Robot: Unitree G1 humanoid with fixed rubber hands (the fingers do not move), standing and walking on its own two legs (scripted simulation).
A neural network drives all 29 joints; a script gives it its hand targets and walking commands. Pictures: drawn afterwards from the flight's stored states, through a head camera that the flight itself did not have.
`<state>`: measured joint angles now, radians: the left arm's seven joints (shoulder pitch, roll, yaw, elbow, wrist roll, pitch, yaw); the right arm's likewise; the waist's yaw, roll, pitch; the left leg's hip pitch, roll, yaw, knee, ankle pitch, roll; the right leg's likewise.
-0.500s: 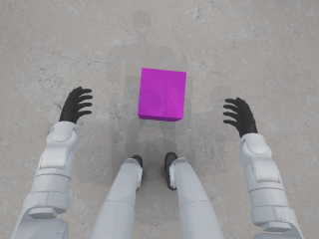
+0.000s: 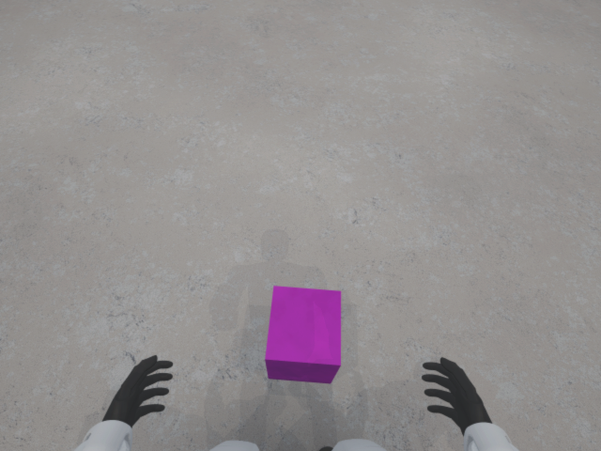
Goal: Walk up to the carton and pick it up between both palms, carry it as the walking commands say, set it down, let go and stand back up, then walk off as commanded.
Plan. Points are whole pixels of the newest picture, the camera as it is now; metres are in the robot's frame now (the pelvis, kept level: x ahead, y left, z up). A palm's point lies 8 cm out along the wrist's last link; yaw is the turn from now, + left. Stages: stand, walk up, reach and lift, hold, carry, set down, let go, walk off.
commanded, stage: let go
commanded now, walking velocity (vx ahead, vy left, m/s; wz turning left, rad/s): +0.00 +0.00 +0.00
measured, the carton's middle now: (303, 336) +0.43 -0.03 -0.65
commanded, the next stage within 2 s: stand in 0.48 s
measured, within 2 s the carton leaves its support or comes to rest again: neither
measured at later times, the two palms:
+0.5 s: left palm (144, 405) +0.17 +0.21 -0.09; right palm (479, 399) +0.18 -0.25 -0.07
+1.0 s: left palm out of the picture +0.05 +0.25 -0.11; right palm out of the picture +0.05 -0.29 -0.12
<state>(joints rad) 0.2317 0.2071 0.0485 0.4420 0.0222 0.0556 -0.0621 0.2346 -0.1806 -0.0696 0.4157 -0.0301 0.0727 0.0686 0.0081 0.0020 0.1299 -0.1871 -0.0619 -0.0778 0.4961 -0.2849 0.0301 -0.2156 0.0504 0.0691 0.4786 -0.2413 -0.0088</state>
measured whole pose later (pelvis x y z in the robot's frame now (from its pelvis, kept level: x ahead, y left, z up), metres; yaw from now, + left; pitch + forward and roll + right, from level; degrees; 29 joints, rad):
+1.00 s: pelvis +0.00 -0.02 +0.00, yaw +1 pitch -6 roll +0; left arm 0.37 0.25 0.08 0.89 0.02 -0.03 0.01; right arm 0.40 -0.24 -0.08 0.88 -0.02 -0.03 -0.02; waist 0.00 0.01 -0.15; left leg -0.10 -0.05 -0.10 0.51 -0.31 0.01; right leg -0.14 0.06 0.04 0.53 -0.29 -0.04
